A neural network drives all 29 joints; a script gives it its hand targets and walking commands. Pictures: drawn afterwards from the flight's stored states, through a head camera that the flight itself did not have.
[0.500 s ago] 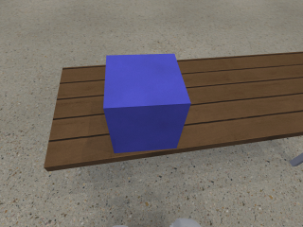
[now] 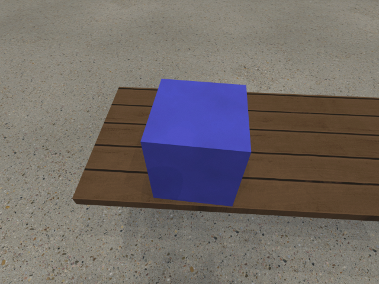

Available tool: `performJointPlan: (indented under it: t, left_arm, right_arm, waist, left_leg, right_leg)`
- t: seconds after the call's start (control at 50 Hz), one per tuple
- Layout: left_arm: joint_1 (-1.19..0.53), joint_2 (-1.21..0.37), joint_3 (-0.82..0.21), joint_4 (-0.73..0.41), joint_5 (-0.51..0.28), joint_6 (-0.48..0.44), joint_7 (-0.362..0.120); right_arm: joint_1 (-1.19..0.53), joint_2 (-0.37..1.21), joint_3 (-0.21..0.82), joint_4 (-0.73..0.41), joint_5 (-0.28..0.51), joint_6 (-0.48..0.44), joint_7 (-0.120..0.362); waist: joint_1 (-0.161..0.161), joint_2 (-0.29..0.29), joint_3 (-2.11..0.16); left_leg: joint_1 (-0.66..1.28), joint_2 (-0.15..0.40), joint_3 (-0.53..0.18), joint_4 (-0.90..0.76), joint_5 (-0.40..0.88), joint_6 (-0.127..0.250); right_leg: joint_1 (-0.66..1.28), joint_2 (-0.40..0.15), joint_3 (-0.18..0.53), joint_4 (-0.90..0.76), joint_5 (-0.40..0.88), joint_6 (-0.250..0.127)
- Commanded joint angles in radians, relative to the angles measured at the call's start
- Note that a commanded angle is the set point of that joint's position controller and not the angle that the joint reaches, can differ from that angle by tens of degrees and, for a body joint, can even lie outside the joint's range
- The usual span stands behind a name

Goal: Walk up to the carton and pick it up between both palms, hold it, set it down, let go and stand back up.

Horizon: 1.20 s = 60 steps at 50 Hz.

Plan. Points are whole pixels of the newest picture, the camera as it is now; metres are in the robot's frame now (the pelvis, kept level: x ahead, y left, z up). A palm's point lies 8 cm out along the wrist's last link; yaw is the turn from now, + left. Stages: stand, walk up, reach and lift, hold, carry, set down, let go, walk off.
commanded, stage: walk up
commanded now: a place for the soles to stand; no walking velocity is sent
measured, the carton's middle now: (197, 144) +0.48 +0.00 -0.03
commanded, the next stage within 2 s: none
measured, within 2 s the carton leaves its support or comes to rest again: neither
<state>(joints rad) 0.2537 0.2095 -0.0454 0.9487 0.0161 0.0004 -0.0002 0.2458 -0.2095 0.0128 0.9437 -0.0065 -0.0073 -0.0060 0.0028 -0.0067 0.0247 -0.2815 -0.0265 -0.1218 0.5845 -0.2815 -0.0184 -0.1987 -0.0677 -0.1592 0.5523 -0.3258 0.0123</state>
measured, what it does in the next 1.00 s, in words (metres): steps on the spot: right foot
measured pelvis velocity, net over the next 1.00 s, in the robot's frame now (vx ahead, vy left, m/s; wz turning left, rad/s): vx -0.02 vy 0.05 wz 0.14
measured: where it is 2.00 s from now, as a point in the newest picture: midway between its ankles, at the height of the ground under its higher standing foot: outside the picture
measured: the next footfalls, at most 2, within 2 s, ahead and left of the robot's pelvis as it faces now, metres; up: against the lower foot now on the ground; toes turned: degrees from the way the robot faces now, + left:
right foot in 1.00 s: +0.04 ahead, -0.08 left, +0.00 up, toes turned -5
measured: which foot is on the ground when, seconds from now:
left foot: down 0.00-1.00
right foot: down 0.00-0.76, up 0.78-0.98, down 1.00-1.00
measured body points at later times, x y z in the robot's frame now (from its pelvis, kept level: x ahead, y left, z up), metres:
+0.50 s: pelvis +0.00 +0.00 +0.00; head +0.01 +0.02 +0.45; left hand +0.03 +0.26 -0.16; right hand +0.07 -0.25 -0.14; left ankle +0.02 +0.13 -0.73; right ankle -0.02 -0.12 -0.73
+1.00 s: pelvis -0.02 +0.05 +0.00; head -0.01 +0.06 +0.45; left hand -0.01 +0.31 -0.15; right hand +0.10 -0.18 -0.14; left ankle +0.02 +0.14 -0.73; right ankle +0.00 -0.08 -0.73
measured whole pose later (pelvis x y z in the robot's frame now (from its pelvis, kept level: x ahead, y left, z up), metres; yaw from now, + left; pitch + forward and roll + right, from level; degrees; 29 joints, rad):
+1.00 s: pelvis -0.02 +0.05 +0.00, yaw +8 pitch -3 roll +0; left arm 0.28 0.25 -0.01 0.94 0.01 0.01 0.02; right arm 0.19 -0.21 0.02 0.93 -0.02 0.05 -0.02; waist 0.00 -0.02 0.06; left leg -0.31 -0.05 0.00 0.59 -0.23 0.04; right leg -0.23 -0.03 -0.01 0.61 -0.37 -0.03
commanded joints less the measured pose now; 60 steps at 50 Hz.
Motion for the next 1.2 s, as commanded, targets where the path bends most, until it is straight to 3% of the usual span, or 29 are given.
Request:
performJointPlan:
  t: [0.0,0.08,0.2,0.24,0.32,0.38,0.44,0.52,0.54,0.58,0.62,0.64,0.66,0.68,0.7,0.72,0.74,0.76,0.78,0.82,0.88,0.92,0.96,0.98,1.0,1.02,1.06,1.14,1.18]
  left_arm:
    - [0.023,0.164,0.041,-0.048,0.0,-0.018,0.012]
    - [0.014,0.169,0.046,-0.051,-0.001,-0.003,0.012]
    - [0.002,0.178,0.047,-0.039,-0.001,0.009,0.01]
    - [-0.001,0.18,0.043,-0.044,-0.001,0.01,0.009]
    - [0.009,0.182,0.044,-0.039,0.002,0.017,0.008]
    - [0.001,0.194,0.048,-0.04,0.002,0.021,0.01]
    - [0.009,0.189,0.045,-0.038,0.002,0.023,0.011]
    - [0.014,0.2,0.048,-0.027,0.005,0.024,0.01]
    - [0.009,0.234,0.064,-0.052,0.009,0.021,0.02]
    - [0.045,0.273,0.085,-0.05,0.014,0.019,0.031]
    - [0.018,0.275,0.098,-0.058,0.024,0.015,0.035]
    - [-0.008,0.268,0.1,-0.067,0.029,0.009,0.038]
    - [-0.035,0.263,0.1,-0.073,0.033,0.005,0.042]
    - [-0.071,0.258,0.094,-0.076,0.036,0.003,0.041]
    - [-0.108,0.248,0.084,-0.084,0.037,0.004,0.033]
    - [-0.096,0.221,0.069,-0.077,0.039,0.011,0.018]
    - [-0.045,0.155,0.039,-0.084,0.024,0.02,0.001]
    - [0.026,0.12,0.026,-0.088,-0.001,0.036,-0.005]
    - [0.02,0.126,0.033,-0.073,0.0,0.05,0.003]
    - [0.023,0.128,0.037,-0.061,-0.015,0.041,0.021]
    - [0.081,0.149,0.054,-0.027,-0.013,0.013,0.036]
    - [0.106,0.122,0.053,-0.029,-0.011,-0.001,0.031]
    - [0.128,0.116,0.054,-0.044,-0.006,-0.014,0.03]
    - [0.109,0.138,0.056,-0.061,-0.001,-0.019,0.029]
    - [0.088,0.173,0.067,-0.069,-0.009,-0.021,0.031]
    - [0.077,0.208,0.078,-0.06,-0.022,-0.02,0.028]
    - [0.036,0.208,0.079,-0.057,-0.032,-0.017,0.021]
    - [0.091,0.137,0.06,-0.048,-0.018,-0.026,0.008]
    - [0.138,0.12,0.057,-0.043,-0.015,-0.031,0.009]
  right_arm:
    - [0.043,-0.134,-0.034,-0.036,-0.002,-0.016,-0.013]
    - [0.027,-0.135,-0.029,-0.029,0.001,-0.011,-0.017]
    - [0.018,-0.148,-0.026,-0.024,0.003,-0.013,-0.018]
    - [0.022,-0.162,-0.03,-0.019,0.006,-0.015,-0.019]
    - [0.027,-0.175,-0.028,-0.022,0.008,-0.013,-0.024]
    - [0.029,-0.173,-0.024,-0.025,0.007,-0.009,-0.025]
    - [0.034,-0.189,-0.027,-0.028,0.01,-0.01,-0.026]
    - [0.058,-0.188,-0.026,-0.031,0.004,-0.008,-0.027]
    - [0.007,-0.239,-0.043,-0.044,0.008,0.004,-0.027]
    - [0.004,-0.211,-0.045,-0.061,-0.002,0.016,-0.025]
    - [0.013,-0.174,-0.047,-0.086,-0.017,0.03,-0.021]
    - [-0.001,-0.166,-0.049,-0.102,-0.024,0.038,-0.017]
    - [-0.007,-0.159,-0.052,-0.113,-0.022,0.043,-0.012]
    - [0.01,-0.146,-0.054,-0.117,-0.016,0.043,-0.006]
    - [0.059,-0.137,-0.057,-0.097,-0.011,0.035,0.0]
    - [0.113,-0.156,-0.064,-0.066,-0.01,0.022,0.005]
    - [0.135,-0.21,-0.079,-0.06,-0.011,0.01,0.003]
    - [0.128,-0.261,-0.082,-0.067,0.006,0.007,-0.005]
    - [0.126,-0.242,-0.078,-0.056,0.021,0.013,-0.017]
    - [0.033,-0.237,-0.069,-0.075,0.016,0.024,-0.037]
    - [-0.069,-0.197,-0.051,-0.108,-0.019,0.03,-0.033]
    - [-0.1,-0.183,-0.042,-0.094,-0.022,0.038,-0.026]
    - [-0.122,-0.184,-0.037,-0.075,-0.008,0.048,-0.018]
    - [-0.111,-0.164,-0.031,-0.07,0.002,0.049,-0.012]
    - [-0.087,-0.141,-0.023,-0.063,0.002,0.047,-0.009]
    - [-0.077,-0.127,-0.018,-0.049,-0.004,0.048,-0.008]
    - [-0.064,-0.131,-0.015,-0.034,-0.014,0.035,-0.003]
    - [-0.078,-0.178,-0.028,-0.006,-0.004,0.006,-0.007]
    - [-0.114,-0.181,-0.025,-0.003,0.006,0.008,-0.015]
  waist:
    - [-0.013,0.009,-0.062]
    - [-0.013,-0.024,-0.03]
    - [-0.008,-0.013,0.015]
    - [-0.008,0.028,-0.018]
    - [-0.004,0.045,-0.025]
    - [-0.003,0.026,0.002]
    - [-0.002,0.078,-0.004]
    - [-0.001,0.034,0.002]
    - [0.012,0.064,0.029]
    - [0.024,-0.011,-0.018]
    - [0.02,-0.133,0.016]
    - [0.016,-0.136,0.066]
    - [0.01,-0.128,0.082]
    - [-0.016,-0.124,0.097]
    - [-0.056,-0.121,0.076]
    - [-0.069,-0.041,0.042]
    - [-0.063,0.177,-0.016]
    - [-0.037,0.279,-0.046]
    - [-0.041,0.183,-0.011]
    - [-0.021,0.178,0.005]
    - [0.008,0.158,-0.061]
    - [0.021,0.096,-0.059]
    - [0.032,0.089,-0.011]
    - [0.011,0.04,0.038]
    - [-0.012,-0.015,0.06]
    - [-0.025,-0.068,0.09]
    - [-0.044,-0.118,0.12]
    - [-0.015,-0.026,0.037]
    - [0.013,0.02,-0.003]
  left_leg:
    - [0.043,0.065,-0.067,-0.024,0.38,0.077]
    - [-0.017,0.053,-0.063,-0.016,0.319,0.066]
    - [-0.055,0.048,-0.093,-0.033,0.281,0.071]
    - [-0.06,0.049,-0.106,-0.04,0.299,0.073]
    - [-0.09,0.049,-0.143,-0.052,0.3,0.083]
    - [-0.116,0.04,-0.135,-0.044,0.274,0.076]
    - [-0.141,0.04,-0.16,-0.06,0.233,0.079]
    - [-0.136,0.029,-0.155,-0.043,0.231,0.073]
    - [-0.195,0.017,-0.125,0.03,0.326,0.065]
    - [-0.227,0.001,-0.041,0.179,0.263,0.04]
    - [-0.227,0.021,0.032,0.333,-0.172,0.019]
    - [-0.238,0.064,0.025,0.375,-0.297,0.014]
    - [-0.198,0.091,0.013,0.366,-0.312,0.008]
    - [-0.14,0.12,0.014,0.244,-0.239,0.011]
    - [-0.018,0.109,0.041,0.074,-0.059,0.026]
    - [0.092,0.064,0.037,-0.048,0.15,0.034]
    - [0.126,0.132,-0.143,-0.183,0.298,0.061]
    - [0.086,0.244,-0.385,-0.302,0.204,0.139]
    - [0.04,0.247,-0.377,-0.307,0.138,0.166]
    - [0.094,0.27,-0.339,-0.276,0.226,0.206]
    - [0.058,0.23,-0.199,-0.248,0.207,0.203]
    - [0.029,0.198,-0.136,-0.212,0.134,0.178]
    - [-0.067,0.17,-0.093,-0.198,-0.021,0.128]
    - [-0.105,0.146,-0.075,-0.178,-0.102,0.1]
    - [-0.11,0.098,-0.036,-0.15,-0.155,0.077]
    - [-0.005,0.05,0.026,-0.092,-0.123,0.059]
    - [0.091,0.05,0.036,-0.097,-0.066,0.055]
    - [0.097,0.139,-0.051,-0.229,-0.102,0.087]
    - [0.072,0.173,-0.06,-0.274,-0.099,0.101]
  right_leg:
    - [0.035,-0.103,0.117,-0.121,0.211,-0.076]
    - [0.049,-0.114,0.101,-0.145,0.151,-0.085]
    - [0.041,-0.106,0.055,-0.156,0.022,-0.083]
    - [0.077,-0.094,0.041,-0.129,0.037,-0.079]
    - [0.116,-0.08,0.032,-0.098,0.047,-0.079]
    - [0.106,-0.092,0.038,-0.109,0.012,-0.086]
    - [0.122,-0.087,0.041,-0.104,-0.028,-0.086]
    - [0.112,-0.101,0.032,-0.111,-0.022,-0.093]
    - [0.139,-0.144,0.073,-0.101,0.099,-0.114]
    - [0.191,-0.276,0.131,-0.13,0.235,-0.185]
    - [0.107,-0.443,0.196,-0.19,0.346,-0.281]
    - [0.059,-0.484,0.196,-0.215,0.364,-0.295]
    - [0.008,-0.473,0.164,-0.215,0.364,-0.283]
    - [-0.02,-0.428,0.106,-0.185,0.344,-0.238]
    - [-0.067,-0.344,0.039,-0.116,0.311,-0.174]
    - [-0.094,-0.24,-0.026,0.005,0.267,-0.117]
    - [-0.104,-0.123,-0.066,0.183,0.079,-0.059]
    - [-0.143,-0.01,0.036,0.267,-0.372,-0.029]
    - [-0.119,-0.014,0.14,0.316,-0.439,-0.038]
    - [-0.211,-0.012,0.168,0.32,-0.309,-0.032]
    - [-0.095,0.011,0.173,0.25,-0.209,-0.036]
    - [-0.018,0.034,0.15,0.088,-0.082,-0.044]
    - [0.053,0.023,0.161,-0.062,0.068,-0.054]
    - [0.018,-0.039,0.276,-0.118,0.05,-0.075]
    - [-0.041,-0.099,0.383,-0.186,-0.056,-0.097]
    - [-0.195,-0.133,0.437,-0.26,-0.205,-0.117]
    - [-0.305,-0.1,0.409,-0.295,-0.24,-0.098]
    - [-0.18,0.011,0.28,-0.132,-0.032,-0.058]
    - [-0.107,0.026,0.256,-0.063,0.039,-0.054]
